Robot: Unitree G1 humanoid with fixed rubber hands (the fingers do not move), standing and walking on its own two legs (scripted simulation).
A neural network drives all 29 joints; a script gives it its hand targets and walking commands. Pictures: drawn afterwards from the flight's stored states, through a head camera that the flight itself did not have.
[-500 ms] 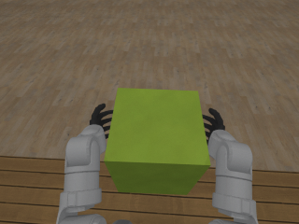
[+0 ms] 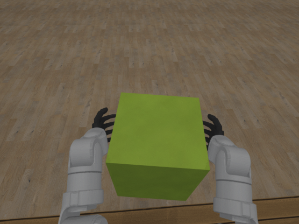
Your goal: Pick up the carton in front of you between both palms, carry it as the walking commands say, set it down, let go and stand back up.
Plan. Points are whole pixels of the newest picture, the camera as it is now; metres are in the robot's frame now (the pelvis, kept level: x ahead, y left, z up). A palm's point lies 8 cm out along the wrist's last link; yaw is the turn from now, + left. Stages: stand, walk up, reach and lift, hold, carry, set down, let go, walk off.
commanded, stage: carry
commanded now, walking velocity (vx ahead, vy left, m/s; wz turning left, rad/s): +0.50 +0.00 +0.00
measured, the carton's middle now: (155, 150) +0.32 -0.01 +0.02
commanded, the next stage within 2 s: none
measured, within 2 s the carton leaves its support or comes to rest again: neither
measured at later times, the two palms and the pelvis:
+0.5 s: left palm (108, 67) +0.63 +0.16 +0.09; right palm (187, 66) +0.65 -0.14 +0.08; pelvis +0.32 -0.02 -0.02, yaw +2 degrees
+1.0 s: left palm (111, 36) +0.93 +0.19 +0.06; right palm (171, 38) +0.91 -0.11 +0.07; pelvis +0.63 +0.05 -0.01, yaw +0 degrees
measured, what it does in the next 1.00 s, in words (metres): walks ahead: right foot, then left foot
